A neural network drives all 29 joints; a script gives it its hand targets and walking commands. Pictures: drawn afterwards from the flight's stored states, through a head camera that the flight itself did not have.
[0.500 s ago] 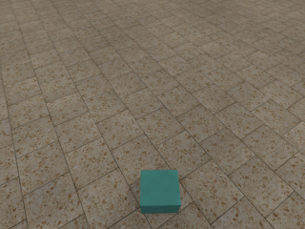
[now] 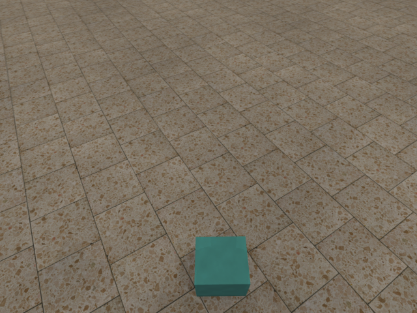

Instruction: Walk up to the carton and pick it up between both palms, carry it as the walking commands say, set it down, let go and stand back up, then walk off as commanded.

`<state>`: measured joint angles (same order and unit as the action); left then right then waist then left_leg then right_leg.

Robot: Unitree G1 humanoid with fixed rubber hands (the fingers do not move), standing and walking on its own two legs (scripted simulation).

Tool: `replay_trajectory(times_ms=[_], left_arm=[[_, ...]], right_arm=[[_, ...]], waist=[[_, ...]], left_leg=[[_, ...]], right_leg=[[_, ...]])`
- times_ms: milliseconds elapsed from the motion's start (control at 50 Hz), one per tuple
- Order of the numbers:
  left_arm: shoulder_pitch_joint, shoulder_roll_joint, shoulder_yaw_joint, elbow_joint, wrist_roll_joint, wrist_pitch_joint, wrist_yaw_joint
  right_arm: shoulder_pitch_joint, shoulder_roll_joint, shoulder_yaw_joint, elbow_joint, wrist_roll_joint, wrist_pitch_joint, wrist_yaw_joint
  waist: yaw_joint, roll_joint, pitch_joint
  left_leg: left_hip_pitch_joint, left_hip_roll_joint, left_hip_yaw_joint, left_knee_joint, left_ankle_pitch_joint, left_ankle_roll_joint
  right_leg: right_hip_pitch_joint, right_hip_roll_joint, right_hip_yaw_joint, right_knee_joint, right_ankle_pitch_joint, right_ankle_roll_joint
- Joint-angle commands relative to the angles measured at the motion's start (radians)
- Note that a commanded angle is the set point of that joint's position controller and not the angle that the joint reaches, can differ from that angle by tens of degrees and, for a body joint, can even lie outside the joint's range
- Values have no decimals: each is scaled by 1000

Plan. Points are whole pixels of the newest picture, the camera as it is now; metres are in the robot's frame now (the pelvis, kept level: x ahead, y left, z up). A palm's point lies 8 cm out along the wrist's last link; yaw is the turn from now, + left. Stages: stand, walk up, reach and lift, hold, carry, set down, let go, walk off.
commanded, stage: stand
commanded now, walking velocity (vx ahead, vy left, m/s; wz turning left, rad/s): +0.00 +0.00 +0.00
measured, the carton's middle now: (220, 266) +0.43 -0.02 -0.68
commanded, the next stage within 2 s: reach and lift in 0.50 s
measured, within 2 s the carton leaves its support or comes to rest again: neither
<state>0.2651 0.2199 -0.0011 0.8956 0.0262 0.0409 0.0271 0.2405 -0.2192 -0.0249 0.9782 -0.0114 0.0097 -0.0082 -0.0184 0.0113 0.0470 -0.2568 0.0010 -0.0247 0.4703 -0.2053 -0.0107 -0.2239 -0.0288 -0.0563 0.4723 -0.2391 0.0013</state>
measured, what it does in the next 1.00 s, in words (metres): stands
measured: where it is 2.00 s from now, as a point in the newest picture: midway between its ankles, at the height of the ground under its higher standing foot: outside the picture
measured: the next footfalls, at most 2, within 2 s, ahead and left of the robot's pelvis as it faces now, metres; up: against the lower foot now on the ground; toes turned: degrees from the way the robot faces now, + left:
none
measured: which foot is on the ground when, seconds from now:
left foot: down 0.00-1.00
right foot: down 0.00-1.00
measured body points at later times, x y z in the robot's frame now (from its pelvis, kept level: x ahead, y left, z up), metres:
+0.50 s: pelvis +0.00 +0.00 +0.00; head +0.02 +0.00 +0.45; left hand +0.05 +0.25 -0.14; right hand +0.04 -0.25 -0.15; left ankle +0.03 +0.12 -0.74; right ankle +0.01 -0.12 -0.74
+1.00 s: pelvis +0.01 +0.00 -0.03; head +0.13 -0.01 +0.41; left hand +0.19 +0.22 -0.16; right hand +0.19 -0.25 -0.16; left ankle +0.03 +0.12 -0.74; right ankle +0.01 -0.12 -0.74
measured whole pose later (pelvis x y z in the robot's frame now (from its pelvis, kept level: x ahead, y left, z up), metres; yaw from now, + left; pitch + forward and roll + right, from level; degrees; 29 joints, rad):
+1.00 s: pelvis +0.01 +0.00 -0.03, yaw +0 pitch +11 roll +0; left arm 0.02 0.20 0.02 0.66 0.02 0.21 0.01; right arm -0.01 -0.22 -0.06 0.68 -0.03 0.18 0.06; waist -0.02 0.00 0.05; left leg -0.62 0.01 -0.02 0.77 -0.34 -0.01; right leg -0.59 -0.03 -0.04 0.78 -0.37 0.00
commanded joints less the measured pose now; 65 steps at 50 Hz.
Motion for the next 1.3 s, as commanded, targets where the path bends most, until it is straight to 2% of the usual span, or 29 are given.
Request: replay_trajectory(times_ms=[0,20,80,180,240,260,300,380,440,480,500,520,560,600,660,680,720,780,880,940,1000,1020,1040,1100,1140,1160,1180,1200,1280], left_arm=[[12,81,33,1,-5,-33,-3],[28,92,32,17,-7,-33,-2],[40,95,36,16,-2,-35,-1],[30,84,33,14,-5,-33,-5],[58,92,32,28,-5,-31,-3],[59,108,37,30,-2,-33,-8],[61,81,38,27,-5,-36,-5],[66,91,35,37,-4,-35,-5],[89,88,36,31,-6,-39,-3],[81,80,34,29,-8,-39,-1],[-701,117,24,-577,-78,16,-24],[-510,126,88,-398,-55,110,-35],[-402,137,43,-450,-60,220,-32],[-262,100,37,-365,-54,329,-34],[-146,78,57,-276,-5,424,-41],[-174,66,66,-306,0,425,-35],[-141,40,99,-340,35,397,-29],[-215,-48,75,-388,30,307,-26],[-281,-11,149,-398,-2,142,-21],[-358,19,169,-439,-18,86,-9],[-327,37,181,-392,-35,97,8],[-399,39,175,-433,-42,91,7],[-382,16,145,-397,-57,101,14],[-468,8,155,-392,-52,103,22],[-510,43,184,-321,-32,118,23],[-554,47,183,-316,-20,125,28],[-600,15,158,-323,-39,132,35],[-605,37,173,-285,-30,139,35],[-791,34,186,-302,-32,165,46]], right_arm=[[44,-83,-19,-13,-9,-15,0],[24,-100,-25,-15,-8,-16,-1],[31,-84,-19,-11,-13,-18,-1],[52,-100,-29,-6,-14,-17,-4],[39,-108,-26,-6,-17,-15,-3],[34,-111,-25,-7,-15,-13,-2],[66,-82,-22,9,-19,-16,-1],[31,-89,-22,-14,-7,-22,0],[50,-102,-22,-3,-15,-26,-3],[57,-74,-20,-4,-10,-25,-2],[-640,-145,-35,-539,13,29,33],[-463,-143,-69,-415,5,122,22],[-386,-168,-39,-450,19,229,28],[-265,-143,-26,-403,20,341,33],[-128,-87,-42,-349,-20,437,46],[-145,-62,-48,-357,-30,434,60],[-118,-46,-75,-380,-44,413,83],[-231,-58,-107,-409,-77,314,93],[-303,-40,-126,-401,-57,158,65],[-352,-62,-138,-430,-35,108,53],[-342,-118,-139,-412,-33,112,34],[-408,-103,-112,-441,-7,111,32],[-384,-101,-123,-386,-18,120,31],[-477,-92,-127,-390,0,125,24],[-560,-122,-169,-359,-8,137,21],[-570,-89,-124,-352,22,146,22],[-597,-106,-142,-326,5,145,25],[-650,-125,-153,-324,16,157,29],[-818,-156,-175,-310,27,173,39]], waist=[[25,-20,-62],[26,8,-61],[21,-70,-41],[21,29,-40],[24,11,10],[27,-47,-36],[28,4,5],[23,-40,-85],[32,20,-58],[20,-53,-67],[-30,20,-55],[28,-88,2],[17,-17,-57],[41,-62,-44],[29,-93,76],[32,-27,56],[49,35,-45],[7,-3,-68],[12,-47,-326],[13,3,-535],[19,-37,-519],[61,-14,-526],[30,-21,-491],[25,-39,-508],[38,-29,-452],[74,9,-464],[24,-2,-445],[59,18,-427],[53,-2,-443]], left_leg=[[-25,86,-116,-148,18,44],[-30,91,-127,-163,27,41],[-11,72,-100,-133,21,27],[-61,87,-127,-187,-67,35],[-62,93,-152,-187,-77,33],[-45,83,-142,-183,-103,37],[-77,77,-135,-178,-132,31],[-8,98,-137,-162,3,33],[-20,93,-124,-152,62,36],[26,74,-84,-105,110,25],[-217,-7,78,14,-327,6],[-208,-24,111,93,-342,14],[-172,-28,102,107,-259,2],[-155,-39,85,65,-260,33],[-116,-37,54,51,-227,34],[-126,-27,27,39,-161,29],[-126,-26,16,51,-10,19],[-181,-32,12,126,121,19],[-283,-35,14,300,319,12],[-308,-27,-10,393,490,-2],[-344,-34,1,395,322,2],[-366,-42,20,400,274,0],[-378,-40,18,395,236,-2],[-420,-27,17,395,212,-2],[-458,-26,20,391,96,-5],[-457,-24,27,382,96,-10],[-474,-23,23,386,13,-7],[-499,-26,29,377,-9,-15],[-522,-19,33,385,-84,-17]], right_leg=[[95,-73,76,-127,-30,-35],[102,-72,77,-114,17,-36],[51,-84,106,-154,-31,-42],[73,-65,82,-117,-39,-36],[45,-69,87,-116,-60,-33],[56,-61,87,-125,-78,-36],[34,-64,93,-123,-113,-35],[84,-60,79,-107,25,-31],[91,-73,82,-97,40,-33],[54,-75,96,-144,39,-34],[-184,55,11,24,-312,-40],[-225,19,36,31,-382,-20],[-207,4,8,37,-285,-13],[-129,11,10,13,-258,-7],[-187,17,31,9,-252,-6],[-164,29,38,30,-159,-11],[-113,53,44,72,8,-18],[-212,63,31,133,146,-17],[-249,64,62,298,383,19],[-292,57,89,383,567,22],[-347,54,88,389,395,20],[-364,49,99,373,331,19],[-384,55,76,375,308,16],[-434,61,79,381,271,11],[-499,55,76,369,141,12],[-511,50,83,349,122,12],[-535,59,59,361,71,5],[-567,56,62,373,27,5],[-629,50,70,360,-80,1]])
